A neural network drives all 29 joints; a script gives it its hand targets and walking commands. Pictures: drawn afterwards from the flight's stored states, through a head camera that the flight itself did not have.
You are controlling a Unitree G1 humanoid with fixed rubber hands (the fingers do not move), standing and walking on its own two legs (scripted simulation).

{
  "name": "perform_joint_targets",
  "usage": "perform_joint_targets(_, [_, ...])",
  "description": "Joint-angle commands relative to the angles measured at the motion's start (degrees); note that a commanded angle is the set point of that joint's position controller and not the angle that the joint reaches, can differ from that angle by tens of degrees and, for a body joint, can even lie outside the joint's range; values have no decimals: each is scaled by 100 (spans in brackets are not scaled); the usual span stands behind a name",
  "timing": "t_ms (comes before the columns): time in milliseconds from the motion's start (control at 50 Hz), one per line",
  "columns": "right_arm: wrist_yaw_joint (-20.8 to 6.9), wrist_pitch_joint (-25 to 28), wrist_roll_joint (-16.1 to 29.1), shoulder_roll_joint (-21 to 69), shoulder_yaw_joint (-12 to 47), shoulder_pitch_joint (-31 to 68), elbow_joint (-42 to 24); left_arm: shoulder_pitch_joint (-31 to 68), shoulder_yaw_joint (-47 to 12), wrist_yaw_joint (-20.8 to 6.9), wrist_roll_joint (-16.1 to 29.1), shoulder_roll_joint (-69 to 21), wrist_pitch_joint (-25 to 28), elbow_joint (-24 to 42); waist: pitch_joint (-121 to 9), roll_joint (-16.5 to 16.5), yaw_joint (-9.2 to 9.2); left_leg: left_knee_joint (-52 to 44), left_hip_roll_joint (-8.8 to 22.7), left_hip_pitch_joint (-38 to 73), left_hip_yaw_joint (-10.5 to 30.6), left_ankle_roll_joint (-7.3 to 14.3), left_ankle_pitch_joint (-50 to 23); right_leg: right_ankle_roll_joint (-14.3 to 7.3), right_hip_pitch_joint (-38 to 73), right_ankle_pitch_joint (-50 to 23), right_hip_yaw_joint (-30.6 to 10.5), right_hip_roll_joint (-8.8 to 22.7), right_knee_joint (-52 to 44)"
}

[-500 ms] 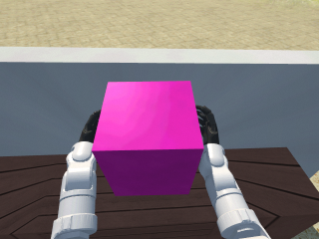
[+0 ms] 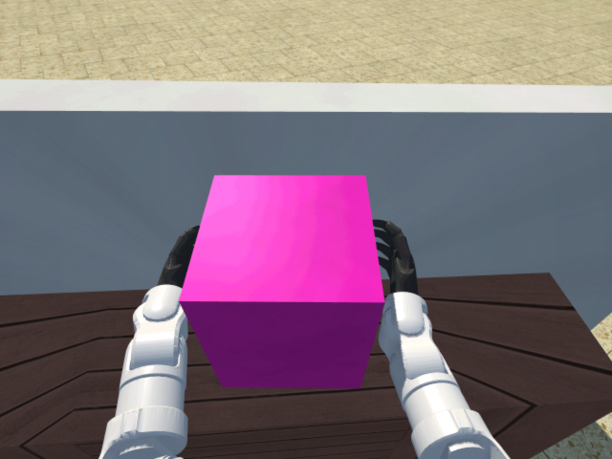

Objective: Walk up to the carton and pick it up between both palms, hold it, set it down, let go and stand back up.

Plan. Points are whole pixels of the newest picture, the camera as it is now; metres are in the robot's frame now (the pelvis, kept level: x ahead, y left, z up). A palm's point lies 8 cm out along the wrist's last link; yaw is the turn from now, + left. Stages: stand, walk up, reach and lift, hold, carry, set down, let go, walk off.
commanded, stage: set down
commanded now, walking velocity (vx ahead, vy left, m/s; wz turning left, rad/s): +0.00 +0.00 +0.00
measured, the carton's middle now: (290, 286) +0.36 -0.01 +0.04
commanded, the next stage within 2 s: none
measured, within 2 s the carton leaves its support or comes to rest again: neither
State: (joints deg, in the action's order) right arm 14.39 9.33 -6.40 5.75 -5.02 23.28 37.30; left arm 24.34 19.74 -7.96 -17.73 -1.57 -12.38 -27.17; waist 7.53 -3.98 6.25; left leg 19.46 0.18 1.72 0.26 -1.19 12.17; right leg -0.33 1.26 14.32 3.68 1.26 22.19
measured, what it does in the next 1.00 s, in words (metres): stands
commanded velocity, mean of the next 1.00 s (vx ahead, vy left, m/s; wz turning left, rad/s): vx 0.00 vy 0.00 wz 0.00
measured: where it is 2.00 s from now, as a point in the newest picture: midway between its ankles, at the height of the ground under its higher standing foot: outside the picture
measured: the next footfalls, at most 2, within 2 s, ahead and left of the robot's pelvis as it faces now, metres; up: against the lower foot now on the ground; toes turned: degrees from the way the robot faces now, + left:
none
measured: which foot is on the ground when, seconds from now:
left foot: down 0.00-1.00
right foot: down 0.00-1.00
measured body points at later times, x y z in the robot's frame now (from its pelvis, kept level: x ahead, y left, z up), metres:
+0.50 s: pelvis +0.00 +0.00 +0.00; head +0.07 +0.02 +0.45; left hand +0.40 +0.12 +0.01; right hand +0.34 -0.17 +0.03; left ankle +0.00 +0.13 -0.74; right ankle -0.01 -0.11 -0.74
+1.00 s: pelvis +0.00 +0.02 +0.00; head +0.10 +0.05 +0.43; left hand +0.41 +0.13 -0.03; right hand +0.34 -0.17 +0.00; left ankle +0.00 +0.13 -0.74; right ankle -0.01 -0.11 -0.74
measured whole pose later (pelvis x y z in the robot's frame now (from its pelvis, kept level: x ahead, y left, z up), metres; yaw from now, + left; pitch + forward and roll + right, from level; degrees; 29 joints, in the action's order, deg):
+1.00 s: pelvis +0.00 +0.02 +0.00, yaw +0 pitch +11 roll -1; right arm 14.9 32.2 -11.5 6.5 -17.6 27.0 54.2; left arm 34.8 19.4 -4.1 -17.8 1.2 12.4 -53.7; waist 0.8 -4.0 6.7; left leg 24.7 0.4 -24.1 0.2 -1.2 11.9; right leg 0.2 -21.9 11.1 3.7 1.1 21.9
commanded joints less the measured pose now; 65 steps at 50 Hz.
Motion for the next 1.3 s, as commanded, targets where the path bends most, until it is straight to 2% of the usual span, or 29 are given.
perform_joint_targets(0, [-609,878,-609,3319,1171,3469,-487,4686,-2164,-570,334,-2412,1193,-81,-2911,352,273,-281,-192,-941,-503,8,-1106,494,1019,-3862,-8,21,-310])
perform_joint_targets(60, [-651,953,-811,3325,897,3331,-19,4549,-1927,-568,103,-2387,1363,-655,-2808,235,240,-364,-218,-1173,-570,100,-701,445,995,-3557,-27,39,-420])
perform_joint_targets(80, [-669,915,-770,3386,872,3396,-24,4490,-1579,-572,-40,-2106,1338,-921,-2591,144,25,-405,-236,-1376,-562,200,-419,496,1044,-3398,-91,124,-400])
perform_joint_targets(140, [-664,1051,-938,3324,690,3267,377,4802,-1573,-567,-126,-2177,1502,-937,-2979,275,183,-528,-251,-1333,-680,164,-314,516,1126,-3356,-61,94,-435])
perform_joint_targets(160, [-672,1179,-870,3384,871,3500,155,4716,-1768,-529,-27,-2345,1581,-984,-3132,345,34,-417,-242,-1209,-657,126,-666,479,971,-3498,-70,47,-373])
perform_joint_targets(180, [-687,1133,-956,3363,694,3321,614,4717,-1689,-486,-77,-2376,1628,-978,-2971,376,102,-398,-223,-1094,-645,76,-872,423,910,-3502,13,-32,-428])
perform_joint_targets(220, [-659,1249,-1009,3458,710,3729,352,4808,-1600,-514,-10,-2332,1710,-1358,-3203,165,110,-365,-251,-1354,-644,166,-641,497,904,-3644,-50,37,-367])
perform_joint_targets(280, [-665,1494,-1084,3588,667,3686,429,5045,-1671,-423,6,-2300,1977,-1402,-3676,300,52,-315,-269,-1539,-668,138,-693,485,1003,-3877,-73,49,-243])
perform_joint_targets(320, [-648,1678,-1129,3648,785,3581,483,4722,-1828,-369,12,-2470,2142,-1358,-4087,178,92,-202,-206,-1282,-624,99,-1349,508,1126,-4586,-52,-48,-137])
perform_joint_targets(340, [-642,1675,-1114,3665,777,3251,809,4617,-1680,-328,-96,-2445,2218,-1428,-3871,344,52,-167,-215,-1390,-618,73,-1392,458,996,-4455,-60,-28,-188])
perform_joint_targets(360, [-636,1776,-1190,3646,621,3271,904,4798,-1781,-330,-60,-2468,2286,-1493,-4159,391,180,-107,-193,-1364,-600,30,-1556,427,1034,-4673,-24,-67,-172])
perform_joint_targets(380, [-629,1826,-1096,3661,673,3293,915,4547,-1743,-294,-119,-2470,2326,-1577,-4151,420,53,-122,-221,-1405,-610,43,-1590,433,1097,-4715,-91,-31,-207])
perform_joint_targets(420, [-584,1861,-1227,3638,680,3070,1173,4490,-1591,-319,-112,-2339,2358,-1639,-4065,245,109,-137,-235,-1434,-600,88,-1582,446,942,-4798,-18,-24,-177])
perform_joint_targets(520, [-555,2257,-1221,3707,648,2859,1209,4437,-1955,-171,-81,-2652,2716,-1366,-4990,634,151,250,-213,-1299,-563,-101,-2607,313,837,-5428,-34,-177,-14])
perform_joint_targets(560, [-555,2250,-1330,3641,433,2827,1527,4539,-1796,-179,-158,-2607,2792,-1636,-4771,603,228,281,-170,-1386,-545,-121,-2525,297,674,-5119,-26,-203,-74])
perform_joint_targets(580, [-575,2308,-1244,3600,539,2933,1260,4446,-1837,-172,-92,-2567,2854,-1665,-5047,486,69,289,-161,-1227,-571,-83,-2711,317,590,-5302,-29,-211,-66])
perform_joint_targets(600, [-576,2404,-1190,3642,558,2868,1304,4356,-2005,-98,-84,-2564,2939,-1714,-5160,710,106,367,-150,-1231,-549,-115,-2723,266,407,-5170,8,-231,-73])
perform_joint_targets(660, [-580,2408,-1216,3623,527,2923,1454,4328,-1696,-180,-286,-2423,2909,-2000,-4957,685,-138,344,-181,-1445,-622,-68,-2488,275,433,-4989,-131,-156,-98])
perform_joint_targets(680, [-601,2440,-1309,3584,307,3084,1370,4706,-1927,-136,-109,-2624,3043,-1972,-5377,689,107,373,-112,-1223,-519,-140,-2520,213,263,-4718,-18,-254,-136])
perform_joint_targets(700, [-624,2444,-1299,3685,425,2921,1405,4521,-1952,-75,-79,-2506,3145,-1988,-5261,608,33,443,-183,-1402,-552,-110,-2545,271,209,-4869,-39,-232,-100])
perform_joint_targets(800, [-592,2488,-1420,3455,105,2891,1772,5085,-2073,-61,5,-2589,3304,-2147,-5407,951,310,672,-38,-941,-412,-250,-3119,81,-674,-4438,107,-367,-215])
perform_joint_targets(820, [-652,2533,-1342,3589,129,2890,1757,5032,-2063,-1,-41,-2689,3384,-2124,-5598,979,144,699,-67,-953,-435,-265,-3085,58,-657,-4382,50,-352,-199])
perform_joint_targets(860, [-667,2502,-1427,3462,30,2967,1867,4814,-1936,-27,-129,-2523,3333,-2484,-5268,888,129,623,-93,-1161,-462,-231,-2894,100,-635,-4189,104,-346,-239])
perform_joint_targets(920, [-704,2537,-1443,3432,-98,3229,1914,5115,-1964,-32,-57,-2687,3476,-2578,-5280,987,130,624,-36,-984,-381,-262,-2675,36,-877,-3709,92,-337,-241])
perform_joint_targets(960, [-739,2563,-1495,3392,-229,3220,2064,5063,-2070,45,-66,-2760,3504,-2741,-5369,1139,270,743,21,-709,-316,-335,-2756,-9,-1447,-3255,172,-399,-360])
perform_joint_targets(1080, [-808,2572,-1562,3412,-292,3308,2214,4983,-1789,-5,-264,-2661,3621,-3113,-5324,1095,95,695,-54,-1058,-359,-316,-2664,51,-1103,-3513,101,-322,-240])
perform_joint_targets(1180, [-783,2582,-1661,3346,-565,3275,2647,5027,-1843,5,-212,-2816,3591,-3286,-4957,1223,281,718,-21,-759,-344,-382,-2703,-48,-1657,-3125,240,-371,-431])
perform_joint_targets(1240, [-776,2556,-1679,3355,-476,3202,2567,4857,-1370,-17,-417,-2398,3591,-3511,-4603,1098,5,668,-103,-1169,-439,-257,-2229,-1,-1460,-2924,95,-273,-431])
perform_joint_targets(1280, [-787,2546,-1863,3448,-551,3014,2674,4818,-1530,-40,-348,-2557,3654,-3584,-4733,997,172,622,-59,-1189,-401,-272,-2309,26,-1393,-3159,175,-292,-345])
